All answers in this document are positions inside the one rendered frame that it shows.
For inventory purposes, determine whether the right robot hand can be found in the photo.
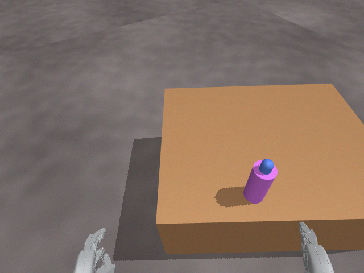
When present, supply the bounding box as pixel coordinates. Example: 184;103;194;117
299;222;334;273

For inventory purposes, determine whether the left robot hand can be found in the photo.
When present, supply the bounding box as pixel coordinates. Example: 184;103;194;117
73;228;115;273

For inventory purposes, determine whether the bottle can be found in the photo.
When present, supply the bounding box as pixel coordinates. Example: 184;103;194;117
243;159;278;204

